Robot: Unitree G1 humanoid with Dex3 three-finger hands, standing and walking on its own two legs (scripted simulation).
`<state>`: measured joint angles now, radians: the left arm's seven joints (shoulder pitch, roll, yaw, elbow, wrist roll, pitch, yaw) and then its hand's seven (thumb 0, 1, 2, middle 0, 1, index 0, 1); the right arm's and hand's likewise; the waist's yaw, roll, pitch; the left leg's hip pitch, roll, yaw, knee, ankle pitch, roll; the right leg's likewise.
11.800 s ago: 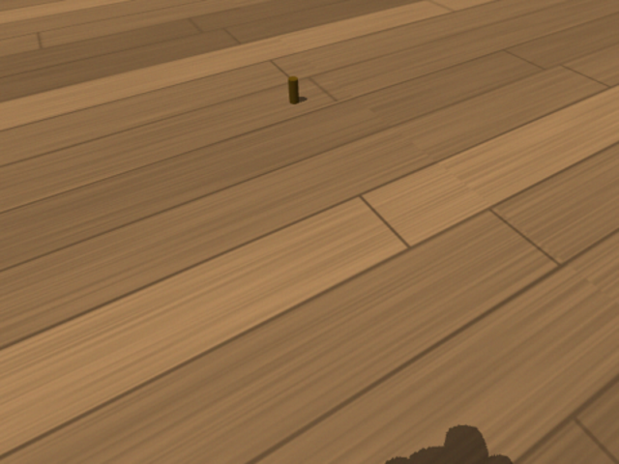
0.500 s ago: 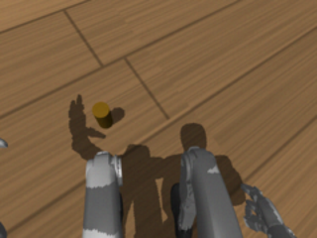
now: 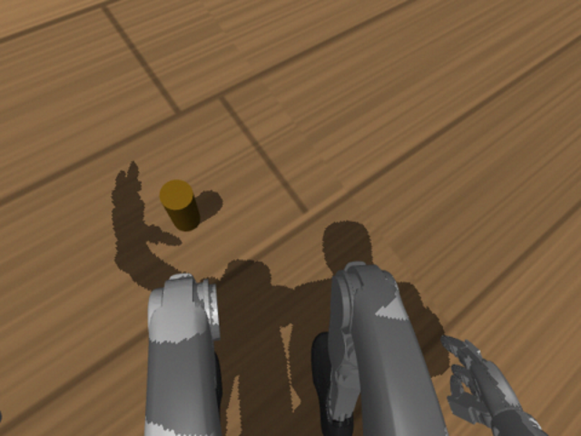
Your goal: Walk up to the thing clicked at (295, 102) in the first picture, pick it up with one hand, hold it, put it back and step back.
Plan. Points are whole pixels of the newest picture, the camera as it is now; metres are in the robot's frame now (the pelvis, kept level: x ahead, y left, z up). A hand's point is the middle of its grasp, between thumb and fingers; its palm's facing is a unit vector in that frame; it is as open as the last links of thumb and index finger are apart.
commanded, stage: go down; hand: left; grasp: from the side
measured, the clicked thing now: (182, 207) +0.49 +0.18 -0.31
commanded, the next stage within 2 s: approach in 0.04 s
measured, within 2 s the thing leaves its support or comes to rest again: neither
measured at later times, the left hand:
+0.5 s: hand (38, 201) +0.43 +0.34 -0.10, palm faces +0.03 -1.00 -0.01, open 17.3 cm
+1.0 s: hand (147, 215) +0.45 +0.23 -0.25, palm faces +0.00 -1.00 +0.04, open 17.5 cm
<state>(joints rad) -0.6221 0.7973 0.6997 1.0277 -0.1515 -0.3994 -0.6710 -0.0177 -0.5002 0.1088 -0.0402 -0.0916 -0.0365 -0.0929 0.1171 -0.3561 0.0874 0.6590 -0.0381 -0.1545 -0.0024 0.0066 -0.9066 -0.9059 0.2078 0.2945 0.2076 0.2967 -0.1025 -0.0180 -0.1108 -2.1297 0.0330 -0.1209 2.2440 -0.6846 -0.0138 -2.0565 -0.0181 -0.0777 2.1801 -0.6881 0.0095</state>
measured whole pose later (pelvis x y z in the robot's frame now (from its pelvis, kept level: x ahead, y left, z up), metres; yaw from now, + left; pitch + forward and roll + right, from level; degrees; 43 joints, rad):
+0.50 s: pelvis +0.00 +0.00 -0.05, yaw -3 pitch +28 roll -9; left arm -0.68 0.84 0.69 1.22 -0.22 -0.61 -0.70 -0.02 -0.51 0.04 -0.06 -0.08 -0.05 -0.09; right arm 0.06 -0.38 0.19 0.64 -0.10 -0.16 0.03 0.01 -0.90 -0.90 0.21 0.30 0.21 0.30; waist -0.17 -0.08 0.02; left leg -2.22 0.04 -0.18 2.41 -0.70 -0.02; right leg -2.13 0.00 -0.12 2.31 -0.68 0.02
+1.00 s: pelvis -0.01 +0.01 -0.10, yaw -9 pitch +16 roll -15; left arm -0.69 0.83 0.59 1.43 -0.14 -0.96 -0.41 -0.02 -0.55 0.02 -0.07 -0.07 -0.06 -0.07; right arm -0.12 -0.39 0.44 0.58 -0.29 -0.06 0.10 0.00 -0.93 -0.91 0.21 0.30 0.21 0.30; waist -0.27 -0.22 0.25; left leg -2.23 0.03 -0.33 2.63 -0.72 -0.02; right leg -2.10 0.05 -0.22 2.42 -0.64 0.05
